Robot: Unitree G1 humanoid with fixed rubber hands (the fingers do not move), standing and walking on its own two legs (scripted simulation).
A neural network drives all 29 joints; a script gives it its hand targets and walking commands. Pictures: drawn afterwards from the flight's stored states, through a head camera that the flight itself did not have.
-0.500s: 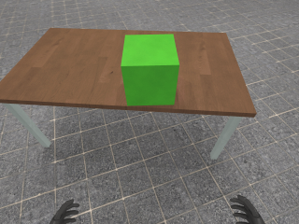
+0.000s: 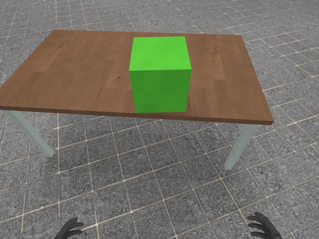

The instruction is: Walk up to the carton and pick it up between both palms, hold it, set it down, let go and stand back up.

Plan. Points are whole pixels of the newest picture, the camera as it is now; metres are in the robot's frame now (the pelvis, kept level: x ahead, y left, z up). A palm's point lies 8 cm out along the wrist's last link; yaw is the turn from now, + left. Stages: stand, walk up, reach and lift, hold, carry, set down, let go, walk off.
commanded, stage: stand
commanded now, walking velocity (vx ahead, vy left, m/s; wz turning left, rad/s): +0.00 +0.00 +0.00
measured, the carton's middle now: (160, 75) +0.77 +0.03 -0.07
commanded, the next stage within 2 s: walk up in 1.16 s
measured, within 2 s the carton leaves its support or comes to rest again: neither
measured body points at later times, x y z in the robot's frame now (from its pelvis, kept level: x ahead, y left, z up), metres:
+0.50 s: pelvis +0.00 +0.00 +0.00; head +0.01 +0.00 +0.45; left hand +0.11 +0.28 -0.11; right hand +0.13 -0.26 -0.10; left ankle +0.00 +0.12 -0.71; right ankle -0.01 -0.12 -0.71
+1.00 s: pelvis -0.02 -0.01 +0.00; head -0.01 -0.01 +0.45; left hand +0.09 +0.28 -0.11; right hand +0.10 -0.27 -0.11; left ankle +0.00 +0.12 -0.71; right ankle -0.01 -0.13 -0.71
